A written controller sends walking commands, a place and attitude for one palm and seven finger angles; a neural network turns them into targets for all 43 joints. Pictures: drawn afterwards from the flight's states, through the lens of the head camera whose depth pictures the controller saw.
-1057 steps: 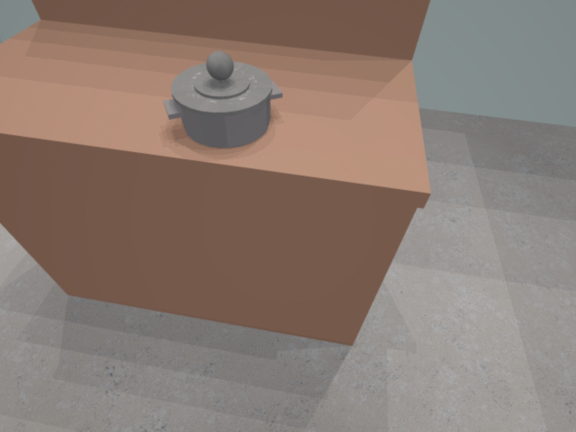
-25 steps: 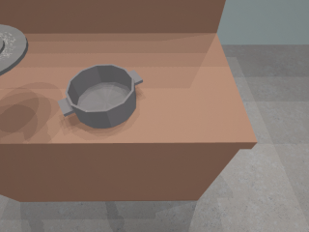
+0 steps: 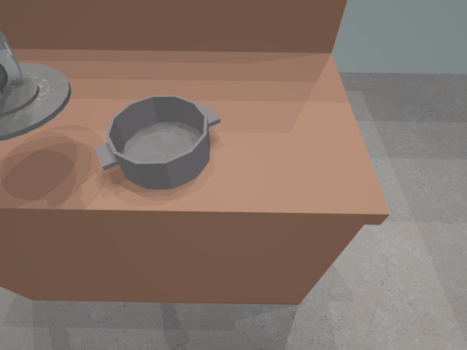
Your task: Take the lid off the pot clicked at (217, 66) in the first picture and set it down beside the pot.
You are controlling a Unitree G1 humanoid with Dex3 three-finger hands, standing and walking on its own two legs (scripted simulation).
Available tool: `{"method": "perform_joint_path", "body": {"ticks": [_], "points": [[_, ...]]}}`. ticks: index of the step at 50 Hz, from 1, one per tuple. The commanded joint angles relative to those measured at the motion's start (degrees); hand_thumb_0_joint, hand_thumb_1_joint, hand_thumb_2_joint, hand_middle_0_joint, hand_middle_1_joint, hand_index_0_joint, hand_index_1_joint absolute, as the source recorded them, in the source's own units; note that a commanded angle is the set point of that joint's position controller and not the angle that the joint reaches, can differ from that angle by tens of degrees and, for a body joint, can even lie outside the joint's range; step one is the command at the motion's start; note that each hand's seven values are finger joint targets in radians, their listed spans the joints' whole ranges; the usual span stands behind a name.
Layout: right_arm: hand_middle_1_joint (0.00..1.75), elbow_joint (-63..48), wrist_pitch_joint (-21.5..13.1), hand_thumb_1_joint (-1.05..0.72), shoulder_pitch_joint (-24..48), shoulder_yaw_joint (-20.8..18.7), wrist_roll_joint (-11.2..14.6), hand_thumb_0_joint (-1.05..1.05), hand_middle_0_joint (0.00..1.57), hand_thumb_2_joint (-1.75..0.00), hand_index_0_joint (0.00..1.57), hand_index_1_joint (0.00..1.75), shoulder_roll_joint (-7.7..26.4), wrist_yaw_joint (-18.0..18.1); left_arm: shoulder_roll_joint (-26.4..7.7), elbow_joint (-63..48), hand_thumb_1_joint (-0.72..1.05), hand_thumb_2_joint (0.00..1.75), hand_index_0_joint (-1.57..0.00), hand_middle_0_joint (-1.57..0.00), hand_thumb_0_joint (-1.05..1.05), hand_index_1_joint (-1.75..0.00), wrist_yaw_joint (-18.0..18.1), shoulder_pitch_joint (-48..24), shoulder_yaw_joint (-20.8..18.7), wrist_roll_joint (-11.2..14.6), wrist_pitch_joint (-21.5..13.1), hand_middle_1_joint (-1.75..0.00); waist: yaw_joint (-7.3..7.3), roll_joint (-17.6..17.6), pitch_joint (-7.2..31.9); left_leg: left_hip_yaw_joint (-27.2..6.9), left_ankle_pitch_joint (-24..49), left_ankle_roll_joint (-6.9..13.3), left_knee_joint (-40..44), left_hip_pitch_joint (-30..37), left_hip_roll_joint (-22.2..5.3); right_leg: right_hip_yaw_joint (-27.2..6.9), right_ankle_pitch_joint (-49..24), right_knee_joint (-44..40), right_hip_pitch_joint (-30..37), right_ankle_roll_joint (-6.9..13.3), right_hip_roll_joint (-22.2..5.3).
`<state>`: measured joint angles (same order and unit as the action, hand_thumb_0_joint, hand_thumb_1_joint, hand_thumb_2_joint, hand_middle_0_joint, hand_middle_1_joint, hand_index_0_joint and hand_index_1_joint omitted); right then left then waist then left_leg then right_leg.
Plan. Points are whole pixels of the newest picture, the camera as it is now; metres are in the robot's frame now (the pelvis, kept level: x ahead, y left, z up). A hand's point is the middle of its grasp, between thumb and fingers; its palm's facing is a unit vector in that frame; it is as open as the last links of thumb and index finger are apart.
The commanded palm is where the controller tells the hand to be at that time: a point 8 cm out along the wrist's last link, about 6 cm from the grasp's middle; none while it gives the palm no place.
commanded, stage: lower the lid onto the table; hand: left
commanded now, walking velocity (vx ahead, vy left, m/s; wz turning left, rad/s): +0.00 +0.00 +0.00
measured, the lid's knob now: out of the picture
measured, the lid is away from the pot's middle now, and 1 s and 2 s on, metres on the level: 0.22 0.23 0.24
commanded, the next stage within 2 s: open the fingers wide in 1.86 s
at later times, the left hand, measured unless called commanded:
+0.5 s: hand out of the picture +0.46 +0.34 +0.21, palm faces -0.34 -0.19 -0.92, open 7.4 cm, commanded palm +0.47 +0.35 +0.28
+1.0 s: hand (5, 113) +0.46 +0.35 +0.17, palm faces -0.40 -0.18 -0.90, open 7.4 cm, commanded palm +0.48 +0.36 +0.25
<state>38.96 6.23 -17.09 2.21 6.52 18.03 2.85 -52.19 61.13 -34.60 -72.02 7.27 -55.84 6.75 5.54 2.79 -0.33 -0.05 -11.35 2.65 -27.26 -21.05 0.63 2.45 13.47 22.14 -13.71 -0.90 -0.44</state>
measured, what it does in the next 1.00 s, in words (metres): stands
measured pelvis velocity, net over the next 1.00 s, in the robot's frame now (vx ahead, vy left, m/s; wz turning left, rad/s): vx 0.01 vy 0.01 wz -0.01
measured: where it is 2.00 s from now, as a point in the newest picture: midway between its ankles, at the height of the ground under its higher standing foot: outside the picture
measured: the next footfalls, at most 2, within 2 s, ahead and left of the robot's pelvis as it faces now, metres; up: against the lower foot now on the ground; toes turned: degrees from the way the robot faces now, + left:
none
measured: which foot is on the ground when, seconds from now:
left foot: down 0.00-1.00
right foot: down 0.00-1.00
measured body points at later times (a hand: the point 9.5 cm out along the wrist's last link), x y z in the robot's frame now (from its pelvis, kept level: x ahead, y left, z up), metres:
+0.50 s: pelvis +0.01 +0.00 +0.00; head +0.07 +0.00 +0.44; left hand +0.47 +0.35 +0.26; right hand +0.04 -0.28 -0.12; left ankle +0.02 +0.09 -0.74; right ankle -0.03 -0.14 -0.74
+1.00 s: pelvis +0.01 +0.01 +0.00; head +0.07 +0.02 +0.44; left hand +0.47 +0.36 +0.22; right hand +0.05 -0.27 -0.12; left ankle +0.02 +0.09 -0.74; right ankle -0.03 -0.13 -0.74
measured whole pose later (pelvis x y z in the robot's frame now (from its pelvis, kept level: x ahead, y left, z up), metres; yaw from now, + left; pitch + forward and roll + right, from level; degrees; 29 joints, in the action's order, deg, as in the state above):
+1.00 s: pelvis +0.01 +0.01 +0.00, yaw +0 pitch +8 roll -2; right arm 39.3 6.9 -17.7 2.0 6.2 18.0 3.0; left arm -52.2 64.9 -31.6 -65.7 3.9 -54.5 0.3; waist 6.6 2.0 0.5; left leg 0.2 -13.5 3.5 -30.8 -25.3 0.7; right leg 2.1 14.6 23.9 -17.2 -1.7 -0.6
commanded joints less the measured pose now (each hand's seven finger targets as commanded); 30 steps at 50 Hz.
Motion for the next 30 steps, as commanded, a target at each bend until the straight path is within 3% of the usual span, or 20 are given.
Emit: {"method": "perform_joint_path", "body": {"ticks": [1,3,4,5,6,8,9,11,13,14,16,18,22,23,24,27,29,30], "points": [[0.30,-4.3,-1.5,-0.90,-2.3,-3.4,-0.1,0.00,0.20,-0.90,0.20,0.30,9.8,0.8,-17.3,-12.3,0.67,0.93,-0.89,-0.92,0.00,-1.03,3.4,-31.7,-4.7,-0.9,-0.9,-1.03,0.74,5.2,21.4,-0.8,12.1,2.8,1.6,17.6,1.2,1.6,-12.0,-1.4,-1.1,2.8,4.0],[0.30,-4.9,-1.7,-0.90,-2.1,-3.6,-0.3,0.00,0.20,-0.90,0.20,0.30,9.9,0.8,-17.7,-14.1,0.67,0.93,-0.89,-0.92,0.00,-1.03,3.6,-31.0,-5.5,-0.6,-1.6,-1.03,0.24,7.4,23.9,-0.7,15.8,3.0,0.9,18.8,1.3,1.4,-14.0,-1.1,0.0,3.1,3.8],[0.30,-4.9,-1.5,-0.90,-2.4,-3.6,-0.5,0.00,0.20,-0.90,0.20,0.30,9.7,0.7,-20.1,-15.8,0.67,0.93,-0.89,-0.92,0.00,-1.03,4.1,-32.1,-7.4,-1.1,-1.8,-1.03,0.06,6.3,25.4,-1.2,16.4,2.8,0.9,19.4,1.2,1.3,-14.2,-0.7,0.8,2.9,4.0],[0.30,-4.8,-1.5,-0.90,-2.1,-3.5,-0.5,0.00,0.20,-0.90,0.20,0.30,9.6,0.9,-17.8,-12.9,0.67,0.93,-0.89,-0.92,0.00,-1.03,3.8,-31.2,-5.6,-1.0,-1.8,-1.03,0.53,7.1,24.0,-0.7,16.1,3.1,0.5,18.8,1.5,1.4,-14.1,-0.8,-0.3,2.9,4.0],[0.30,-4.4,-1.5,-0.90,-2.9,-3.6,-0.4,0.00,0.20,-0.90,0.20,0.30,9.6,0.9,-18.3,-11.5,0.67,0.93,-0.89,-0.92,0.00,-1.03,3.9,-30.2,-6.1,-1.0,-1.9,-1.03,0.66,4.4,22.8,-0.7,14.3,3.1,0.8,17.6,1.4,1.5,-13.7,-1.0,-0.1,2.7,4.1],[0.30,-4.3,-1.4,-0.90,-2.9,-3.5,-0.1,0.00,0.20,-0.90,0.20,0.30,10.0,0.9,-17.1,-8.3,0.67,0.93,-0.89,-0.92,0.00,-1.03,3.6,-27.4,-5.0,-0.3,-2.2,-1.03,0.83,4.1,20.9,0.0,13.0,3.0,1.0,15.4,1.4,1.3,-13.9,-1.2,0.1,2.7,3.9],[0.30,-4.2,-1.1,-0.90,-3.2,-3.5,-0.2,0.00,0.20,-0.90,0.20,0.30,10.1,0.8,-20.1,-8.5,0.67,0.93,-0.89,-0.92,0.00,-1.03,3.9,-28.1,-6.9,-0.8,-2.3,-1.03,0.68,2.6,21.3,0.1,11.9,3.0,1.0,14.5,1.5,1.0,-13.8,-0.9,0.9,2.5,3.9],[0.30,-4.5,-1.0,-0.90,-2.9,-3.5,-0.3,0.00,0.20,-0.90,0.20,0.30,10.2,0.9,-21.5,-11.3,0.67,0.93,-0.89,-0.92,0.00,-1.03,4.2,-30.9,-7.5,-1.1,-2.8,-1.03,0.51,4.7,23.6,0.2,12.9,3.2,0.9,15.3,1.6,0.7,-15.3,-0.6,1.9,2.6,3.8],[0.30,-4.8,-1.3,-0.90,-2.8,-3.6,-0.3,0.00,0.20,-0.90,0.20,0.30,10.2,1.0,-20.4,-12.3,0.67,0.93,-0.89,-0.92,0.00,-1.03,4.2,-30.1,-7.0,-0.5,-3.2,-1.03,0.42,6.9,25.1,-0.1,17.4,3.2,0.1,17.4,1.4,0.8,-17.1,-0.4,1.7,2.7,3.7],[0.30,-4.8,-1.3,-0.90,-3.2,-3.8,-0.6,0.00,0.20,-0.90,0.20,0.30,10.1,0.9,-23.2,-14.0,0.67,0.93,-0.89,-0.92,0.00,-1.03,4.7,-30.1,-9.5,-1.1,-3.4,-1.03,0.04,7.5,26.5,-0.4,19.0,3.2,-0.4,18.5,1.4,0.5,-17.4,-0.2,1.9,2.5,3.7],[0.30,-5.1,-1.0,-0.90,-3.2,-3.7,-0.5,0.00,0.20,-0.90,0.20,0.30,9.9,0.9,-24.4,-12.0,0.67,0.93,-0.89,-0.92,0.00,-1.03,4.7,-27.5,-10.9,-1.1,-3.8,-1.03,0.07,6.7,25.8,-0.1,20.7,3.3,-1.0,17.8,1.5,0.6,-18.5,0.2,1.7,2.4,3.8],[0.30,-4.8,-0.9,-0.90,-3.4,-3.8,-0.1,0.00,0.20,-0.90,0.20,0.30,9.9,0.7,-18.1,-9.6,0.67,0.93,-0.89,-0.92,0.00,-1.03,4.0,-25.2,-6.4,0.2,-3.8,-1.03,0.72,7.3,22.8,-0.5,22.4,3.1,-0.8,18.3,1.1,1.3,-17.9,-0.4,-1.0,2.6,3.9],[0.30,-4.7,-0.2,-0.90,-3.6,-3.8,-0.3,0.00,0.20,-0.90,0.20,0.30,10.2,0.4,-20.9,-9.5,0.67,0.93,-0.89,-0.92,0.00,-1.03,4.2,-24.5,-8.4,-0.1,-3.8,-1.03,0.69,6.1,22.6,0.0,20.0,3.3,-1.4,16.7,1.4,1.0,-17.5,0.0,-0.9,2.4,4.1],[0.30,-4.8,-0.2,-0.90,-3.4,-3.9,-0.1,0.00,0.20,-0.90,0.20,0.30,10.3,0.4,-20.2,-10.9,0.67,0.93,-0.89,-0.92,0.00,-1.03,4.1,-24.2,-8.0,0.6,-4.1,-1.03,0.51,6.9,23.7,-0.3,22.9,3.3,-1.6,18.1,1.0,1.2,-18.6,0.0,-0.8,2.5,4.0],[0.30,-4.9,0.0,-0.90,-3.6,-4.1,-0.2,0.00,0.20,-0.90,0.20,0.30,10.3,0.3,-21.7,-13.5,0.67,0.93,-0.89,-0.92,0.00,-1.03,4.4,-26.0,-9.0,0.2,-4.0,-1.03,0.49,7.6,25.5,-0.7,23.7,3.2,-1.9,19.4,1.0,0.9,-18.4,0.4,-0.9,2.3,4.1],[0.30,-4.8,-0.2,-0.90,-3.9,-4.4,-0.4,0.00,0.20,-0.90,0.20,0.30,10.0,0.6,-19.3,-16.2,0.67,0.93,-0.89,-0.92,0.00,-1.03,4.5,-27.7,-7.7,0.4,-4.2,-1.03,0.99,9.7,27.6,-1.5,26.1,3.4,-2.5,23.2,0.8,1.4,-17.3,0.1,-3.3,2.2,4.4],[0.30,-4.6,-0.3,-0.90,-4.2,-4.3,-0.5,0.00,0.20,-0.90,0.20,0.30,10.2,0.6,-21.2,-15.3,0.67,0.93,-0.89,-0.92,0.00,-1.03,4.9,-25.3,-9.6,0.6,-4.5,-1.03,0.76,8.8,27.3,-1.7,26.9,3.2,-2.9,23.0,0.7,1.4,-17.3,0.3,-3.5,2.2,4.6],[0.30,-4.2,-0.3,-0.90,-4.2,-4.1,-0.5,0.00,0.20,-0.90,0.20,0.30,10.1,0.7,-19.6,-11.9,0.67,0.93,-0.89,-0.92,0.00,-1.03,4.7,-24.4,-8.5,0.6,-4.6,-1.03,1.26,7.2,25.3,-1.4,24.2,3.3,-2.8,21.2,0.9,1.7,-16.3,0.2,-4.3,2.2,4.7]]}}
